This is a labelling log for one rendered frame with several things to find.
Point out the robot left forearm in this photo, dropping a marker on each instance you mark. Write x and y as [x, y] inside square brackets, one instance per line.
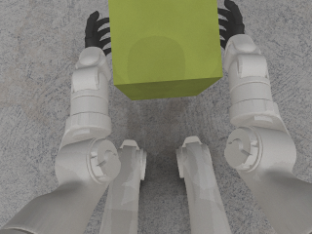
[89, 98]

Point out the robot thigh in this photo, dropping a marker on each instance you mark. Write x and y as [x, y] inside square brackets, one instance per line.
[206, 211]
[120, 215]

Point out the left robot hand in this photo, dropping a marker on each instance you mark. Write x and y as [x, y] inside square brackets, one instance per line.
[92, 38]

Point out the right robot hand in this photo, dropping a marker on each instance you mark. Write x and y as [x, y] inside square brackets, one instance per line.
[234, 23]

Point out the left robot upper arm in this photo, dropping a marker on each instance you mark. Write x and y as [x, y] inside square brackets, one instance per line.
[84, 170]

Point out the left robot thigh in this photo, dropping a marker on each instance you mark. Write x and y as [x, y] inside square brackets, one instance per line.
[120, 215]

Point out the right robot thigh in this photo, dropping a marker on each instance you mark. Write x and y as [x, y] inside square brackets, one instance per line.
[206, 211]

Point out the right robot upper arm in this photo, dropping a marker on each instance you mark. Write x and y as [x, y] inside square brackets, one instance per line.
[264, 159]

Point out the carton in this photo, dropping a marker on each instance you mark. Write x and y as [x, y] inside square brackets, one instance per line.
[164, 48]

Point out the robot right forearm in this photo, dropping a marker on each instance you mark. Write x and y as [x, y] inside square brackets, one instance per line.
[249, 86]

